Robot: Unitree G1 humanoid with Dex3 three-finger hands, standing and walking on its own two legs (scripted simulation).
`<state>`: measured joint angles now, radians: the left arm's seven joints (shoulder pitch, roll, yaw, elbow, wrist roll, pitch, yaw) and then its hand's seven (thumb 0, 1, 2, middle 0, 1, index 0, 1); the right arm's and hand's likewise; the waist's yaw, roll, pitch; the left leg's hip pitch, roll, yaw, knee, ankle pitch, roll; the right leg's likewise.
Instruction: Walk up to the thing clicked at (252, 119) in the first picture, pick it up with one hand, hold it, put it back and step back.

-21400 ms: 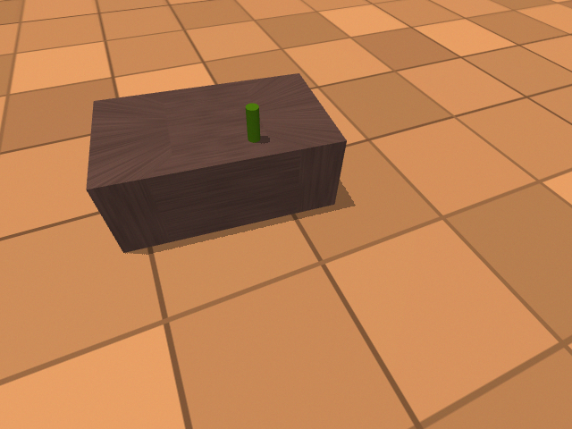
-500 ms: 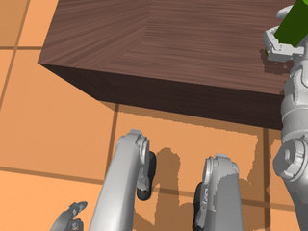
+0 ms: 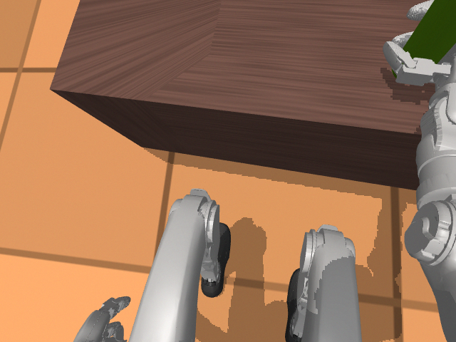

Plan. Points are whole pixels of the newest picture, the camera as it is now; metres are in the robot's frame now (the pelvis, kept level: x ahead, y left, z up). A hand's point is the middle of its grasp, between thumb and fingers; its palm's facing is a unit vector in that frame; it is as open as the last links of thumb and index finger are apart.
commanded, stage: open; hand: right
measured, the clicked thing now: (435, 35) +0.58 -0.17 +0.03
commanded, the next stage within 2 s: withdraw in 0.20 s
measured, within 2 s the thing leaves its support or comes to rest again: neither
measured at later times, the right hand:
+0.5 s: hand (435, 35) +0.58 -0.17 +0.02, palm faces +0.10 +0.99 -0.05, open 12.9 cm
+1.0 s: hand out of the picture +0.58 -0.28 +0.15, palm faces +0.20 +0.92 -0.32, open 17.0 cm
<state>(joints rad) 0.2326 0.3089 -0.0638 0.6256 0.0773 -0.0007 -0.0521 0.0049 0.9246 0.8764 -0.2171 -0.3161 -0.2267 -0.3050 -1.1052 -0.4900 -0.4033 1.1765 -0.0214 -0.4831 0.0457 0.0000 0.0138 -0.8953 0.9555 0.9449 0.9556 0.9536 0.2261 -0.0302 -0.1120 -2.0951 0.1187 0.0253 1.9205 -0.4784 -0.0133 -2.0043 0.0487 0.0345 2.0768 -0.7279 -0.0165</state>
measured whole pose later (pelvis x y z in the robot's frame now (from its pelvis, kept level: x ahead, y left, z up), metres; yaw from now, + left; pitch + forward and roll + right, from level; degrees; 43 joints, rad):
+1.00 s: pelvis +0.03 +0.00 +0.15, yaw +3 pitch +32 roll +4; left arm 0.29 0.29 -0.06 0.60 -0.01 0.08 -0.02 0.01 0.87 0.91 -0.21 -0.30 -0.20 -0.31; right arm -1.02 -0.75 -0.45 1.18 -0.17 -0.11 0.07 -0.01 0.46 -0.08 0.07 0.07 0.08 0.06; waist 0.18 -0.01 -0.11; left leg -1.57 0.05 0.06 1.44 -0.43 -0.01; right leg -1.48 -0.02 0.04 1.59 -0.66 -0.01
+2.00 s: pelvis +0.12 +0.01 +0.29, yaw -1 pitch +11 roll +3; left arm 0.21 0.22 -0.04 0.51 -0.03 -0.14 0.13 0.01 0.83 0.85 -0.20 -0.29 -0.20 -0.28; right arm 0.48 -0.22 -0.01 -0.07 0.05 0.40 -0.01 -0.01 0.52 -0.06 0.06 0.06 0.07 0.06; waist 0.01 -0.04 -0.14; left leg -0.67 0.03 0.10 0.87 -0.40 0.00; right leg -0.58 -0.03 0.06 0.95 -0.56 0.01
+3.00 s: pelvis +0.10 +0.01 +0.28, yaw +0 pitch +11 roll +3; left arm 0.27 0.22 -0.04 0.53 0.00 -0.24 0.16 0.02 0.90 0.90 -0.20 -0.30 -0.21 -0.30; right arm 0.49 -0.23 -0.02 -0.14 0.05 0.46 -0.01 -0.01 0.55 -0.05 0.05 0.05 0.06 0.05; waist 0.02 -0.04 -0.15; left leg -0.70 0.03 0.09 0.91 -0.39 -0.01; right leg -0.62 -0.03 0.06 1.01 -0.57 0.00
